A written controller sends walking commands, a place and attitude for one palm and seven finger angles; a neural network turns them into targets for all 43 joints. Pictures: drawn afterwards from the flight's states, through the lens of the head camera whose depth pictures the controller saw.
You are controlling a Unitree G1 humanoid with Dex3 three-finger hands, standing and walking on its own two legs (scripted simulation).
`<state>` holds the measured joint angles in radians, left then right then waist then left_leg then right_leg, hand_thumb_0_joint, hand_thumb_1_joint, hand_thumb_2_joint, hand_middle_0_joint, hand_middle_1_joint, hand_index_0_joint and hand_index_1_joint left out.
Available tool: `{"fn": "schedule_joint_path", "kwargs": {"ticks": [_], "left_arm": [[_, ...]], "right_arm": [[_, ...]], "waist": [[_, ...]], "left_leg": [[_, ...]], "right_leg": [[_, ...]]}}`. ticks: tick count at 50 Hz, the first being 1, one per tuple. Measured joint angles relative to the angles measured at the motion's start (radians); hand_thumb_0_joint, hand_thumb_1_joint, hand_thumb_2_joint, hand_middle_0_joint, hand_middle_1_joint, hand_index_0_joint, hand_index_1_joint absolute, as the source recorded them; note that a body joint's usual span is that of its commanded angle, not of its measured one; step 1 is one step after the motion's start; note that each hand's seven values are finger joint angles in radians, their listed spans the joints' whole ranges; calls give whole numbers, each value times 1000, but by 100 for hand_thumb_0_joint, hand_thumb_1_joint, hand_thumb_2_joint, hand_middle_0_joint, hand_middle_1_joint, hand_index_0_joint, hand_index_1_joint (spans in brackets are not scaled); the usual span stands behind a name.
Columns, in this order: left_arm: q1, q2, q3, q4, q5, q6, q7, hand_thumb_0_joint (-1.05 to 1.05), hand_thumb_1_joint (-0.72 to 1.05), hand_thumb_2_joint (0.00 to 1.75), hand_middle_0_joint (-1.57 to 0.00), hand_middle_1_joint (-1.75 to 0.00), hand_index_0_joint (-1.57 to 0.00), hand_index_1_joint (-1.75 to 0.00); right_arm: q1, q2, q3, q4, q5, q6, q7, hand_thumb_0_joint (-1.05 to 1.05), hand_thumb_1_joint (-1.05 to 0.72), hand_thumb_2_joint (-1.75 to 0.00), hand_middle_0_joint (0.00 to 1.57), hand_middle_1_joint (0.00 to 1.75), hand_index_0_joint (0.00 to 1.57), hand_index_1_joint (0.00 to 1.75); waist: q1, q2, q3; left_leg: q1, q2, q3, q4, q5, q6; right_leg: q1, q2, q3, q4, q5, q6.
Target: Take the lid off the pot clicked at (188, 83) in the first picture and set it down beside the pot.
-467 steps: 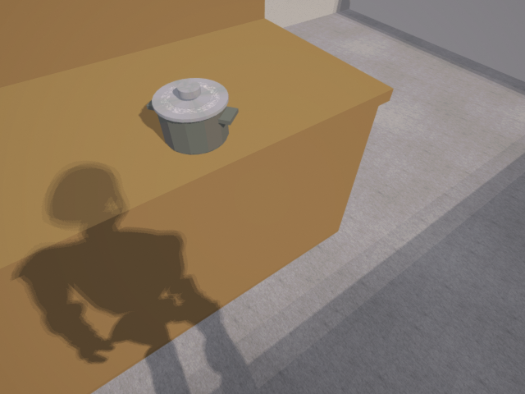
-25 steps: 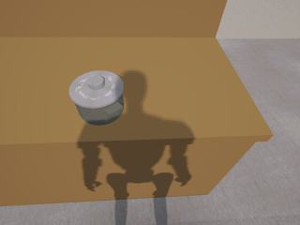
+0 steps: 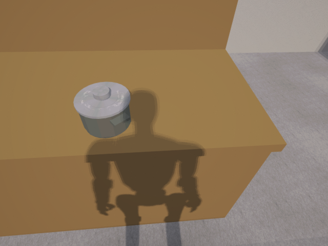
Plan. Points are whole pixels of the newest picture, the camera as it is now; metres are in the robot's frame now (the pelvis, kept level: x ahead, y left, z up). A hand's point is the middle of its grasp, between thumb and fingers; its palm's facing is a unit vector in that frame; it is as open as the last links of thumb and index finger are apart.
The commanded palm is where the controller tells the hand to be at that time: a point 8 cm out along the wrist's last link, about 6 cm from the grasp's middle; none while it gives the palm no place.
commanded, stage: look again from close up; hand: left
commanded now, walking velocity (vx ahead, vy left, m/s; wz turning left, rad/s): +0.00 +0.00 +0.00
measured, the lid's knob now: (101, 92) +0.50 +0.22 +0.11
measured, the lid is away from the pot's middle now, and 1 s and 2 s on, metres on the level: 0.00 0.00 0.00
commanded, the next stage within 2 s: lift the closed hand beside the body in 1.02 s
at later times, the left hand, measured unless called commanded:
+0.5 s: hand out of the picture -0.01 +0.20 -0.18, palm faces +0.03 -0.98 -0.18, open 7.4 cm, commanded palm none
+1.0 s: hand out of the picture -0.01 +0.21 -0.17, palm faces +0.01 -0.98 -0.19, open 7.4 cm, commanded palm none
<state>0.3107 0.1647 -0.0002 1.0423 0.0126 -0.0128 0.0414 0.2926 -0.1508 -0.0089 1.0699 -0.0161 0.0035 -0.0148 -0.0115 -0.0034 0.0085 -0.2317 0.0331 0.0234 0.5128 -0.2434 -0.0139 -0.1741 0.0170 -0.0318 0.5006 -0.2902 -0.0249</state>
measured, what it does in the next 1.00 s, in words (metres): stands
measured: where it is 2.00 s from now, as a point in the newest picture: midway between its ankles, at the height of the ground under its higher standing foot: outside the picture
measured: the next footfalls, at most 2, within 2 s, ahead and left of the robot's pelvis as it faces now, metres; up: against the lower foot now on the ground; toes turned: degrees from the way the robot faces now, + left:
none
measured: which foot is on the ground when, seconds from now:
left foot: down 0.00-1.00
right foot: down 0.00-1.00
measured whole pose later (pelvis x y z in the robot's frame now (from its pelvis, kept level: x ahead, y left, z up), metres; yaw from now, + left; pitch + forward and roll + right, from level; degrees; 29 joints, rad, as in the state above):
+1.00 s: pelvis +0.00 +0.04 +0.00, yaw -1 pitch -2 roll +0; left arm 0.32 0.16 0.00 1.09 0.01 -0.01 0.04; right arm 0.27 -0.15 0.00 1.11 -0.01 -0.01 -0.02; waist 0.00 -0.01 0.04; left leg -0.20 -0.02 0.06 0.43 -0.20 0.04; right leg -0.16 -0.04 0.01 0.44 -0.25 0.03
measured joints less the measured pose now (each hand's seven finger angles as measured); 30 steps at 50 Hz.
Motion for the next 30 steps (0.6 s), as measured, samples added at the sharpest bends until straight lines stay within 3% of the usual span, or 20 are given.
{"fn": "schedule_joint_path", "kwargs": {"ticks": [16, 30], "left_arm": [[23, -1, -1, 25, -2, -2, -1, 0, 91, 90, -20, -30, -20, -30], [22, -16, -5, 50, 1, 0, -2, 0, 91, 90, -20, -30, -20, -30]], "right_arm": [[12, 19, 12, 34, 7, -13, 3, 1, -90, -90, 19, 30, 20, 30], [-28, -2, 4, 36, 9, -18, -3, 1, -92, -90, 19, 30, 20, 30]], "waist": [[9, -10, 22], [19, -14, 27]], "left_leg": [[-1, -29, 17, -30, 17, 31], [21, -49, 31, -55, 25, 52]], "right_leg": [[-4, -29, 16, -26, 19, 31], [12, -50, 28, -45, 28, 51]]}}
